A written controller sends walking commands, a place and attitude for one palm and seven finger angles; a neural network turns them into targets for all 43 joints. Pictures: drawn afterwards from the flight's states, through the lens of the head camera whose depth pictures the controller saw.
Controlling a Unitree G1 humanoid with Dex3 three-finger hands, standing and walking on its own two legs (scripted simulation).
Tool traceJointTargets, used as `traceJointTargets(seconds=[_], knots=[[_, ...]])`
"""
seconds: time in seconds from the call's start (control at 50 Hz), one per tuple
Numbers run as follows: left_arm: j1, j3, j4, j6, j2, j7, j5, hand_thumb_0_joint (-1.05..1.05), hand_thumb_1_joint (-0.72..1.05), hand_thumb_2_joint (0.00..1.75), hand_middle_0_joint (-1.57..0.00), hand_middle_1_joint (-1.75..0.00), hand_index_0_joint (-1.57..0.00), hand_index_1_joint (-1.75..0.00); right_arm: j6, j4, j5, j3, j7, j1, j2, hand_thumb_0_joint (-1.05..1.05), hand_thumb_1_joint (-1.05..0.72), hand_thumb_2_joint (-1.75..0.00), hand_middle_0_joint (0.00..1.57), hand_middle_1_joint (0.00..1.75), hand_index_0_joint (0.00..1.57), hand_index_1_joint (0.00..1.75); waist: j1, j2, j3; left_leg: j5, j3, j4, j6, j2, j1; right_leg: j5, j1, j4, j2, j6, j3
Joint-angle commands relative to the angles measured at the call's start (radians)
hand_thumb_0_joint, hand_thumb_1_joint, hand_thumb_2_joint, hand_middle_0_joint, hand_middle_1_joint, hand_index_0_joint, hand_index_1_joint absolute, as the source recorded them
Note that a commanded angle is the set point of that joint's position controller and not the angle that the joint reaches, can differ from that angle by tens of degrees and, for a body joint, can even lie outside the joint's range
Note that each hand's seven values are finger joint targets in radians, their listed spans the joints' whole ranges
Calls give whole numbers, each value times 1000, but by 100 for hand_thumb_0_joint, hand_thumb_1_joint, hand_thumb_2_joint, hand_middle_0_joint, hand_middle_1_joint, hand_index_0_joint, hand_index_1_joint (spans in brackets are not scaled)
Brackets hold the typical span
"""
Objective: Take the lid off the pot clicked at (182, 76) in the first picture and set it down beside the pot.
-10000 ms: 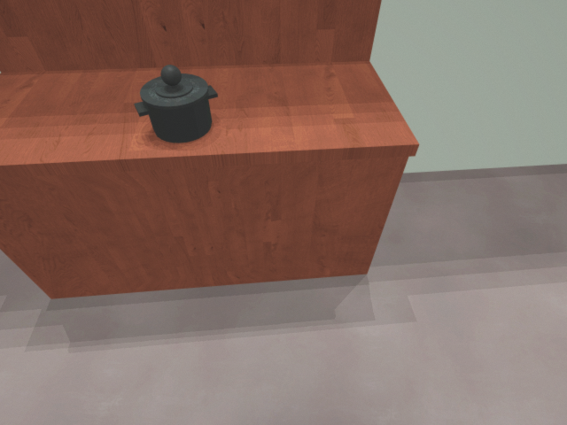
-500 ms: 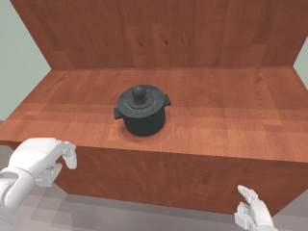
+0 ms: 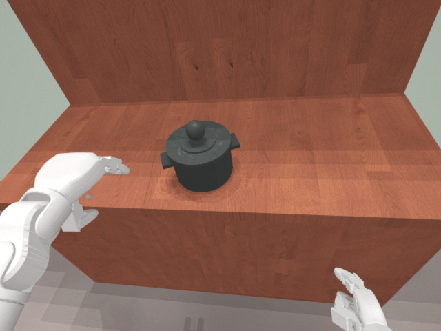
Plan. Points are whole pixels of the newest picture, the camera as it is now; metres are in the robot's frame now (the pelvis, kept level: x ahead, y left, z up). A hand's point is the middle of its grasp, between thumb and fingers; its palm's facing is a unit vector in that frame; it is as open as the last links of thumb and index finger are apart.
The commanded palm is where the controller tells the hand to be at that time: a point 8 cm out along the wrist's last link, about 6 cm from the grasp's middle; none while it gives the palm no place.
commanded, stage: reach forward and open the fingers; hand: left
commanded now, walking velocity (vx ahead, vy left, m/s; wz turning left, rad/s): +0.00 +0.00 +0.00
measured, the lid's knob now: (195, 130) +0.55 +0.13 +0.07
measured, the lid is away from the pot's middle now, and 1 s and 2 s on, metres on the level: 0.00 0.00 0.00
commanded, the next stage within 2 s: move the open hand above the knob in 0.04 s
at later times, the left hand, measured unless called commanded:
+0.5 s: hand (119, 166) +0.34 +0.22 +0.16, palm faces -0.18 -0.01 -0.98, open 10.4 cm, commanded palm +0.33 +0.21 +0.22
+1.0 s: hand (153, 138) +0.42 +0.18 +0.15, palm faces -0.22 -0.01 -0.98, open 10.4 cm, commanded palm +0.41 +0.18 +0.22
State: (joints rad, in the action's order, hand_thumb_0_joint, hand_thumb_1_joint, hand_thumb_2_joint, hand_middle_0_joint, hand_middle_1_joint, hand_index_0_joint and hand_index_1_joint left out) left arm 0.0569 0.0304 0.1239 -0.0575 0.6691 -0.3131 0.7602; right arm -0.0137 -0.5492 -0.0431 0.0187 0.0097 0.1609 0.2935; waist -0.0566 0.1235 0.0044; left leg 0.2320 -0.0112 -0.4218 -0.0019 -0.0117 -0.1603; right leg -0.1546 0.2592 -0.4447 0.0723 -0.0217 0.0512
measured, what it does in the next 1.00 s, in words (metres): stands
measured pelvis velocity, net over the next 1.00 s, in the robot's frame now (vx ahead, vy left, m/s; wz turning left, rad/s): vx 0.02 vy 0.00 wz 0.00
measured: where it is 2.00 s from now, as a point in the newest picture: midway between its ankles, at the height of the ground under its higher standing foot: outside the picture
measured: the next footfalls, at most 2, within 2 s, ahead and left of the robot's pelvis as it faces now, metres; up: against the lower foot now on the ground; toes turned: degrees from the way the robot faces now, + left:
none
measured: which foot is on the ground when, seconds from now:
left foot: down 0.00-1.00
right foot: down 0.00-1.00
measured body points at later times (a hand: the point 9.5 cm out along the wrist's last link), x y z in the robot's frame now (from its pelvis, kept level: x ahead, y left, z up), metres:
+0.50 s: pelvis +0.00 -0.01 +0.00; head +0.01 -0.07 +0.44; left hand +0.35 +0.21 +0.21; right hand +0.20 -0.24 -0.10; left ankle +0.00 +0.12 -0.74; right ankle +0.05 -0.13 -0.74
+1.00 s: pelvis +0.02 +0.00 +0.00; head +0.04 -0.05 +0.44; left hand +0.43 +0.18 +0.21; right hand +0.19 -0.24 -0.12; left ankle +0.00 +0.12 -0.74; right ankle +0.05 -0.13 -0.74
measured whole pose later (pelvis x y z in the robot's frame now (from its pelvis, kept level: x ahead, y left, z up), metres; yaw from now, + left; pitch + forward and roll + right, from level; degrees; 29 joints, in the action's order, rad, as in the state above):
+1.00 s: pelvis +0.02 +0.00 +0.00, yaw +0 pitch +2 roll +1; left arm 0.66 -0.22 -0.34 -0.21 0.54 -0.40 0.84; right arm -0.08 -0.59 -0.07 0.02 0.00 0.17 0.30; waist 0.00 0.10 -0.01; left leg 0.27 -0.01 -0.45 0.00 -0.02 -0.21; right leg -0.21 0.33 -0.51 0.08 -0.02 0.05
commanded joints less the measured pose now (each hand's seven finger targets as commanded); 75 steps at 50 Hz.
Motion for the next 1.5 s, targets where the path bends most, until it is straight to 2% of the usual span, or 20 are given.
traceJointTargets(seconds=[0.0,0.12,0.16,0.22,0.28,0.38,0.44,0.5,0.58,0.74,0.78,0.86,0.9,1.04,1.08,1.14,1.18,1.22,1.3,1.48], knots=[[325,169,142,-8,261,25,2,0,-36,148,-81,-8,-81,-8,54,177,-5,-28,8,-162,93,0,-90,-90,20,30,20,30,0,-68,-198,-103,11,81,-32,-25,-47,-45,-138,62,-52,26,10],[437,161,124,-21,276,10,10,0,-36,149,-82,-8,-82,-8,51,176,-9,-27,11,-163,95,0,-90,-90,20,30,20,30,3,-81,-204,-96,17,75,-32,-27,-52,-40,-137,57,-51,26,7],[456,104,86,-49,222,0,9,0,-36,149,-82,-8,-82,-8,48,171,-13,-26,9,-167,93,0,-90,-90,20,30,20,30,10,-67,-189,-100,16,73,-29,-29,-55,-29,-116,51,-51,27,10],[496,108,40,-64,242,-12,22,0,-36,149,-82,-8,-82,-8,41,167,-16,-28,7,-157,102,0,-90,-90,20,30,20,30,15,-105,-199,-93,10,67,-31,-28,-63,-30,-121,48,-52,26,9],[553,125,72,-68,274,-14,34,0,-36,149,-82,-8,-82,-8,47,179,-19,-27,3,-171,100,0,-90,-90,20,30,20,30,10,-82,-255,-115,13,45,-35,-32,-39,-4,-138,26,-54,32,-4],[609,93,-29,-92,248,-31,41,0,-36,149,-82,-8,-82,-8,33,165,-21,-27,-1,-156,102,0,-90,-90,20,30,20,30,19,-118,-241,-125,11,39,-35,-34,-59,26,-137,20,-52,31,-2],[702,20,-55,-98,196,-41,44,0,-36,149,-82,-8,-82,-8,21,163,-22,-25,4,-159,99,0,-90,-90,20,30,20,30,28,-118,-245,-101,9,51,-39,-40,-61,3,-130,26,-46,29,2],[765,14,-62,-99,205,-46,55,0,-36,149,-82,-8,-82,-8,22,162,-21,-20,4,-166,91,0,-90,-90,20,30,20,30,28,-105,-304,-126,9,44,-40,-46,-50,28,-161,9,-45,31,-1],[795,50,-147,-118,246,-50,66,0,-36,149,-82,-8,-82,-8,11,150,-25,-28,1,-144,105,0,-90,-90,20,30,20,30,29,-129,-298,-139,12,28,-43,-43,-67,65,-163,-2,-44,34,-7],[930,-72,-185,-126,137,-74,70,0,-36,149,-82,-8,-82,-8,-12,141,-31,-30,0,-132,98,0,-90,-90,20,30,20,30,55,-122,-299,-158,10,32,-46,-46,-45,97,-140,-2,-44,34,1],[943,-29,-181,-120,185,-61,73,0,-36,149,-82,-8,-82,-8,-10,142,-29,-33,0,-126,105,0,-90,-90,20,30,20,30,51,-109,-335,-185,15,18,-48,-46,-30,126,-158,-14,-46,39,-3],[1001,-76,-284,-140,133,-50,88,0,-36,149,-82,-8,-82,-8,-24,117,-32,-29,1,-108,101,0,-90,-90,20,30,20,30,57,-141,-306,-189,12,32,-44,-42,-49,131,-143,-13,-45,38,7],[1037,-85,-272,-143,125,-43,91,0,-36,149,-82,-8,-82,-8,-23,120,-31,-28,0,-108,95,0,-90,-90,20,30,20,30,53,-137,-361,-209,10,27,-49,-47,-34,149,-170,-19,-45,39,3],[1121,-142,-355,-175,60,-34,108,0,-36,149,-82,-8,-82,-8,-33,101,-34,-31,-6,-94,95,0,-90,-90,20,30,20,30,68,-142,-363,-249,15,17,-46,-41,-24,193,-143,-35,-48,43,10],[1128,-98,-409,-182,107,-25,108,0,-36,149,-82,-8,-82,-8,-36,91,-33,-34,-3,-82,109,0,-90,-90,20,30,20,30,70,-153,-353,-243,16,10,-49,-39,-37,197,-141,-34,-48,45,8],[1204,-168,-402,-185,33,-28,118,0,-36,149,-82,-8,-82,-8,-33,93,-33,-30,-4,-78,92,0,-90,-90,20,30,20,30,76,-141,-395,-285,23,10,-48,-41,-12,227,-144,-47,-48,46,13],[1203,-131,-446,-190,67,-22,114,0,-36,149,-82,-8,-82,-8,-36,84,-31,-34,-2,-68,105,0,-90,-90,20,30,20,30,78,-139,-384,-281,19,2,-50,-41,-18,233,-138,-43,-48,47,10],[1228,-156,-524,-198,44,-24,124,0,-36,149,-82,-8,-82,-8,-39,71,-33,-28,2,-50,99,0,-90,-90,20,30,20,30,86,-188,-372,-268,15,8,-50,-39,-45,235,-141,-45,-49,42,13],[1340,-202,-475,-188,2,-27,127,0,-36,149,-82,-8,-82,-8,-36,72,-30,-31,3,-43,92,0,-90,-90,20,30,20,30,98,-129,-431,-308,20,2,-50,-41,4,255,-134,-50,-49,46,10],[1385,-198,-650,-208,-28,0,141,0,-36,149,-82,-8,-82,-8,-44,28,-25,-35,3,6,105,0,-90,-90,20,30,20,30,105,-171,-401,-318,14,0,-49,-36,-28,276,-109,-47,-52,47,13]])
